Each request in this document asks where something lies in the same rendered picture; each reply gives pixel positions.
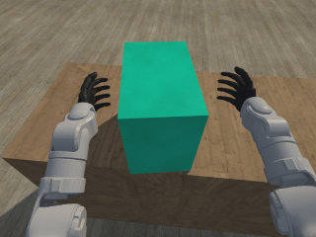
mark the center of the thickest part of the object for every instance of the left robot upper arm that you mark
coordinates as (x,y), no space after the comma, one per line
(59,220)

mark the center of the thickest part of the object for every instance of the robot right forearm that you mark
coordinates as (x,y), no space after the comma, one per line
(284,163)

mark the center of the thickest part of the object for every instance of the robot left forearm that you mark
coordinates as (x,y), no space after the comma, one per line
(68,153)

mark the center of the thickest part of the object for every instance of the robot left hand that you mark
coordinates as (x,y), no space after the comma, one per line
(88,92)

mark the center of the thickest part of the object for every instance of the robot right hand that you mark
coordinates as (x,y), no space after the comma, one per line
(244,87)

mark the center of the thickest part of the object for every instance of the pedestal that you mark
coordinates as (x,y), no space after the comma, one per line
(226,189)

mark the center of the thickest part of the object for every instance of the carton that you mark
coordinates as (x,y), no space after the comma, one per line
(161,110)

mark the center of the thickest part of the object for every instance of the right robot upper arm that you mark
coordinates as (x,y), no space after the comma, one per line
(293,210)

